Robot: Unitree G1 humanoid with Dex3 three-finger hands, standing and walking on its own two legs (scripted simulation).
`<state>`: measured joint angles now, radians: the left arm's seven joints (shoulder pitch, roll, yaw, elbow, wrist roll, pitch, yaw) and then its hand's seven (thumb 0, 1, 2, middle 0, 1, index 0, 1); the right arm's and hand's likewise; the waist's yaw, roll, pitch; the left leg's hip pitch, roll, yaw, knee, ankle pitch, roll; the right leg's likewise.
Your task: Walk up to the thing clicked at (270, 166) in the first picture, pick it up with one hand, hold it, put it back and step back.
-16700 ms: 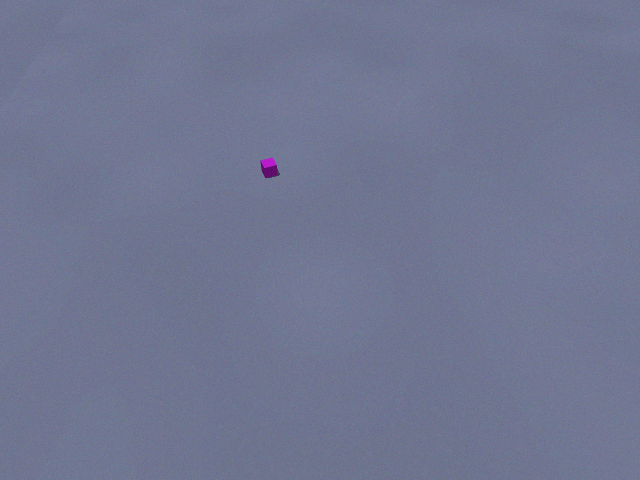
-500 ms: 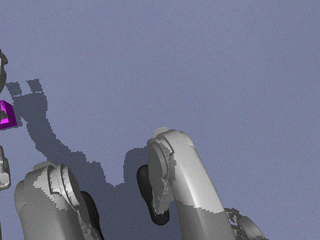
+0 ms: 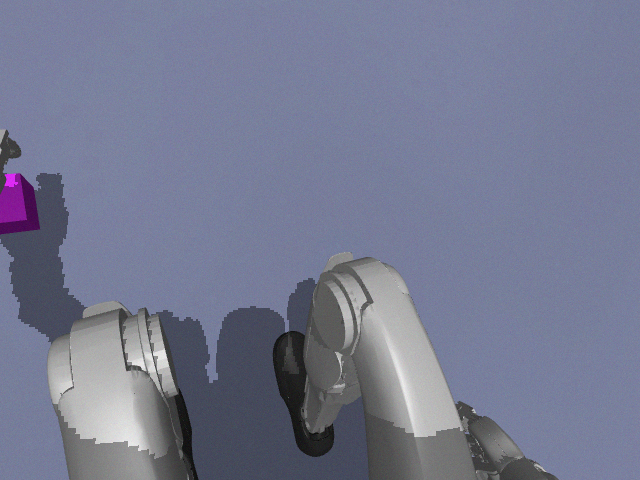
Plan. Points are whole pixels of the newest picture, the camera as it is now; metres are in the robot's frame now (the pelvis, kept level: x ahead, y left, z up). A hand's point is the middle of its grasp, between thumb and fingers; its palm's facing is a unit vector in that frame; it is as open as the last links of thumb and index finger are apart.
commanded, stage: rest palm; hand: left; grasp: from above
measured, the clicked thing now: (2, 205) +0.47 +0.31 -0.28
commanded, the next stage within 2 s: close in 1.26 s
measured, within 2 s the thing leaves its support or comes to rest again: neither
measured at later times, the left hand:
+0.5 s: hand out of the picture +0.45 +0.31 -0.24, palm faces -0.49 -0.12 -0.86, open 14.0 cm
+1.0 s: hand out of the picture +0.46 +0.31 -0.26, palm faces -0.45 -0.10 -0.89, open 13.9 cm
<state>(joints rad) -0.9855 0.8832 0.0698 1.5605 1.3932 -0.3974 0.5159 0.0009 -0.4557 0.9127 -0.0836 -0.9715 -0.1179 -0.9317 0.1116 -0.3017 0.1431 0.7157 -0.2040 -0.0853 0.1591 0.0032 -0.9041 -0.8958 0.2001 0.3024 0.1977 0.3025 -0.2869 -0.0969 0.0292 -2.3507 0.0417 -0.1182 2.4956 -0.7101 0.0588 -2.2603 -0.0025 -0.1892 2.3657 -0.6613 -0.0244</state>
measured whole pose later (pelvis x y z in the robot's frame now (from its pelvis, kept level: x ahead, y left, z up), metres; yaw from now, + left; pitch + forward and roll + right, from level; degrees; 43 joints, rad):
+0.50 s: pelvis +0.00 +0.00 -0.01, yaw -2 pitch +30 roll -12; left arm -0.99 1.00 0.18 1.63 1.31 -0.31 0.50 0.00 -0.45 0.90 -0.06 -1.01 -0.10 -0.96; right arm 0.18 -0.29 0.24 0.68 -0.22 -0.15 0.22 0.00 -0.91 -0.90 0.20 0.30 0.20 0.30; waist -0.36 -0.10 0.14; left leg -2.36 0.05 -0.16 2.54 -0.73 0.05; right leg -2.27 0.01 -0.23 2.38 -0.65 -0.03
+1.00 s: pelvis +0.00 +0.00 -0.01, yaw -4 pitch +28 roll -14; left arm -1.04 1.05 0.14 1.73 1.36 -0.27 0.61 0.00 -0.44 0.91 -0.08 -0.98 -0.11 -0.95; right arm 0.10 -0.34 0.28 0.64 -0.25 -0.24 0.25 0.00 -0.91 -0.90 0.20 0.30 0.20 0.30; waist -0.39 -0.15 0.15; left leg -2.36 0.05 -0.19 2.56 -0.72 0.06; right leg -2.25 0.02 -0.25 2.38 -0.64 -0.01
